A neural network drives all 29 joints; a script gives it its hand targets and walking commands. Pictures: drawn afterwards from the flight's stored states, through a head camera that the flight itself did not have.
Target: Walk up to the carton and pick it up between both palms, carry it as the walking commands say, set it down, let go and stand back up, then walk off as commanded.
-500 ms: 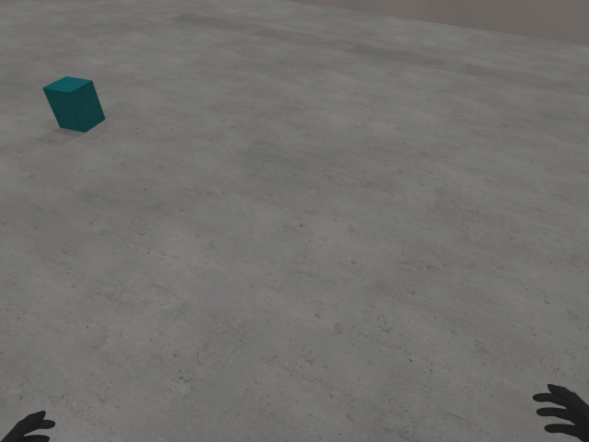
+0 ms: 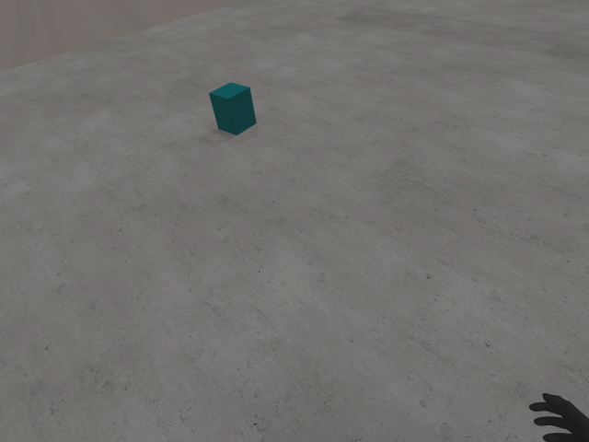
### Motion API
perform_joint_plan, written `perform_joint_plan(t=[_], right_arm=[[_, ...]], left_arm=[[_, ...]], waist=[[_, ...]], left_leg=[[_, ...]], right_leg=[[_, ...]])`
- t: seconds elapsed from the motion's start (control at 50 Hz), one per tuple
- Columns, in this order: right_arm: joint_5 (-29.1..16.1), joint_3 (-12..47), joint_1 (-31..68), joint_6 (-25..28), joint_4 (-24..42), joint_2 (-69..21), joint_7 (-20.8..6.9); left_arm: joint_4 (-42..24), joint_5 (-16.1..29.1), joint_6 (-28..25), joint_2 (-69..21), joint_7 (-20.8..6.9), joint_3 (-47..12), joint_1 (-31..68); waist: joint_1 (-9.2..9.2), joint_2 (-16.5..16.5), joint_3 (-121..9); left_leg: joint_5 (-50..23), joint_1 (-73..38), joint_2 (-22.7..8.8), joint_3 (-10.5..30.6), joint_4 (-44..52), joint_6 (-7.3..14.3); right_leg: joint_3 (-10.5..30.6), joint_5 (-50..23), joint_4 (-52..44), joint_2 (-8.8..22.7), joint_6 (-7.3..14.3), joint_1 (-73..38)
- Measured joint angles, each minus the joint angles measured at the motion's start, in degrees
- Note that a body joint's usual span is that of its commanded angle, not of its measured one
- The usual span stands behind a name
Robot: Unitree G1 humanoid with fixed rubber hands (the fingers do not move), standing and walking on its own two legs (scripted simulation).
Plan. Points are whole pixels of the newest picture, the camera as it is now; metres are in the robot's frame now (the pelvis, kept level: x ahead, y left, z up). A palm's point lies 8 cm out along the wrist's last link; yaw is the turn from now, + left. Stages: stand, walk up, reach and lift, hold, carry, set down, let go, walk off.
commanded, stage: walk up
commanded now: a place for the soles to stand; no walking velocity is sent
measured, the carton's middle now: (233, 108) +2.40 +0.72 -0.63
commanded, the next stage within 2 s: none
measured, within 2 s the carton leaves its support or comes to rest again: neither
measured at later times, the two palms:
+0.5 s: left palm (103, 331) +0.34 +0.42 -0.08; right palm (454, 261) +0.50 -0.23 -0.07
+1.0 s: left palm (126, 241) +0.54 +0.46 -0.06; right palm (383, 143) +0.91 -0.14 -0.06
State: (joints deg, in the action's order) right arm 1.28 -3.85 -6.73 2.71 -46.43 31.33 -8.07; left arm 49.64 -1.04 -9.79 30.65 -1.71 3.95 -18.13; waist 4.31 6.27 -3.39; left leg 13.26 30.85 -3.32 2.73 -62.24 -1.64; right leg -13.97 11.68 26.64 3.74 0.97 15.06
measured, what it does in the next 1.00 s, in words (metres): walks ahead, turning left: left foot, then right foot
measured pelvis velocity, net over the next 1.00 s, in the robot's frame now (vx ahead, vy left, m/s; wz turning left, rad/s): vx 0.63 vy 0.10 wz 0.32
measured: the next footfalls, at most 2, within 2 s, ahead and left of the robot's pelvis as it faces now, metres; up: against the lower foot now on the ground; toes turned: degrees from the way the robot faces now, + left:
left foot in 0.32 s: +0.35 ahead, +0.18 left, +0.00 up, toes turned +13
right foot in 0.70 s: +0.66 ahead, -0.02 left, +0.00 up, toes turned +8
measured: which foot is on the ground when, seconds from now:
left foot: up 0.00-0.30, down 0.32-0.70, up 0.72-1.00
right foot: down 0.00-0.34, up 0.36-0.68, down 0.70-1.00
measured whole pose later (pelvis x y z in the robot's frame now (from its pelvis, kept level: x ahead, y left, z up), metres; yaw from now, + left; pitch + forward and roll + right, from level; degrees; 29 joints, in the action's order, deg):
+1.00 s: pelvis +0.63 +0.10 +0.01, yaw +19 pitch +0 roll -2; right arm 1.1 -4.4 -4.5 3.8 -46.5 28.0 -7.5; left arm 49.8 -0.2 -7.9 30.3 -3.5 4.6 -19.7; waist 3.7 3.4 1.3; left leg 4.7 32.9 -6.1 -1.0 -36.3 0.2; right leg -10.8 14.8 19.7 1.4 0.5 4.6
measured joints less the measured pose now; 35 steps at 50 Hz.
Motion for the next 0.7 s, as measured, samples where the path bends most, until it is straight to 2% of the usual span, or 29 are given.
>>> perform_joint_plan(t=[0.08, 0.18, 0.28, 0.32, 0.34, 0.38, 0.4, 0.44, 0.52, 0.62, 0.66, 0.7], right_arm=[[-0.1, -0.36, 3.57, -0.93, 0.79, -0.82, -1.65], [-0.53, -0.89, 8.2, -1.76, 1.86, -1.84, -2.29], [-0.03, -0.99, 12.29, -2.25, 2.71, -3.4, -2.12], [0.45, -1.31, 12.57, -1.76, 3.15, -3.45, -1.27], [0.5, -1.72, 12.06, -1.3, 3.35, -3.37, -0.38], [-1.09, -2.12, 8.9, -0.51, 2.94, -3.25, 1.33], [-1.84, -2.04, 6.75, -0.24, 2.13, -3.56, 1.92], [-2.42, -1.66, 2.31, 0.23, 0.46, -4.4, 2.76], [-2.18, -1.37, -4.98, 1.42, -1.13, -4.99, 3.13], [-1.31, -2.2, -10.7, 2.33, -1.43, -3.33, 2.72], [-1.06, -2.46, -11.93, 2.37, -1.56, -2.29, 2.87], [-0.88, -2.43, -13.01, 2.47, -1.61, -1.47, 3.24]], left_arm=[[0.82, 0.21, -0.17, 0.42, -0.02, 0.36, -2.98], [1.45, 0.42, 1.04, 0.8, -0.01, 0.99, -5.36], [1.25, 0.89, 2.9, 1.25, 0.35, 0.7, -6.17], [1.07, 1.19, 3.74, 1.36, 0.55, 0.34, -5.87], [0.87, 1.33, 4.01, 0.92, 0.7, 0.0, -4.83], [-0.46, 1.3, 3.83, -0.51, 0.6, -0.81, -1.54], [-1.14, 1.44, 3.51, -0.97, 0.46, -1.2, 0.06], [-2.17, 1.7, 3.06, -1.6, 0.1, -1.71, 2.68], [-2.51, 0.88, 3.5, -1.82, -1.29, -1.95, 5.65], [-0.88, 0.14, 3.7, -1.72, -3.1, -1.19, 9.44], [-0.4, 0.38, 3.45, -1.81, -3.43, -0.87, 10.93], [-0.85, 0.38, 2.79, -1.22, -3.11, -0.44, 11.95]], waist=[[0.92, -0.9, 1.8], [1.51, -2.08, 4.24], [1.93, -3.65, 4.66], [1.61, -4.62, 4.79], [0.97, -5.14, 5.36], [0.09, -5.35, 6.19], [-0.26, -5.88, 6.4], [-1.46, -7.28, 6.45], [-4.75, -9.0, 6.22], [-8.17, -8.74, 5.88], [-8.97, -7.88, 5.59], [-9.19, -7.27, 5.25]], left_leg=[[-5.96, 4.72, -2.18, -0.6, 10.34, -0.94], [-10.74, 5.39, -2.76, -2.22, 21.19, 0.03], [-6.87, 0.79, -1.12, -5.94, 29.31, 3.34], [-6.61, -2.75, 1.3, -7.05, 32.05, 5.66], [-7.47, -2.55, 2.45, -7.19, 29.79, 5.93], [-4.26, -3.03, 3.75, -6.35, 26.49, 5.28], [-2.97, -4.63, 4.33, -6.02, 27.23, 4.81], [-2.49, -8.56, 5.44, -5.45, 30.79, 4.36], [-0.8, -16.03, 6.48, -4.51, 36.53, 4.94], [4.43, -24.21, 5.83, -3.3, 38.71, 3.83], [8.07, -26.57, 5.02, -2.56, 36.86, 2.87], [13.47, -25.77, 4.21, -1.82, 28.64, 2.89]], right_leg=[[-2.79, 0.17, -7.32, 0.33, -0.78, -7.54], [-5.57, 2.78, -12.27, 0.98, -2.83, -15.92], [-7.48, 9.34, -10.78, 3.04, -5.11, -21.57], [-7.49, 14.55, -2.18, 6.2, -4.41, -20.76], [-5.73, 14.58, 7.64, 8.64, -2.79, -17.54], [4.57, 13.4, 28.29, 7.99, -0.4, -7.74], [8.22, 11.44, 34.25, 7.18, 0.38, -3.4], [12.01, 7.76, 37.56, 6.67, 0.95, 3.94], [13.75, 5.17, 28.86, 6.9, -0.26, 14.12], [11.76, -3.64, 11.32, 4.69, -0.47, 17.03], [10.54, -5.44, 7.47, 2.98, -0.14, 15.4], [9.68, -4.0, 4.65, 1.57, 1.39, 11.98]])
